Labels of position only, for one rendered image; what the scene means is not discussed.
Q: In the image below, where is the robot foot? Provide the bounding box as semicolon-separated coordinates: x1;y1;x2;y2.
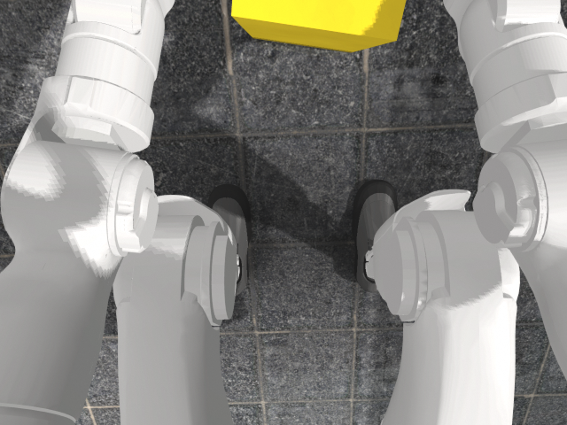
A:
207;184;252;295
352;180;398;293

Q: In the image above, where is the right robot upper arm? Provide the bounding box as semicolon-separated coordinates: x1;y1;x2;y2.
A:
472;139;567;381

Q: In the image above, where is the robot right forearm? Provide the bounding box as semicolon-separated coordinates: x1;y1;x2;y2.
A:
443;0;567;154

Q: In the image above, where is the robot right foot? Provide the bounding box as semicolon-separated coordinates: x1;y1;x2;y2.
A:
352;180;398;293

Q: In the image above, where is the left robot upper arm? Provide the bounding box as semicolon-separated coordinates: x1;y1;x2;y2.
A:
0;141;159;425

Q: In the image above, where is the carton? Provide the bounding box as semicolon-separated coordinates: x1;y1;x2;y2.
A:
231;0;406;53

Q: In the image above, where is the robot left foot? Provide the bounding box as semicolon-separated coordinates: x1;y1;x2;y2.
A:
207;184;252;295

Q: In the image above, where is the robot left forearm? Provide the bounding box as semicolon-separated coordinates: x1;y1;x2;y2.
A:
0;0;175;236

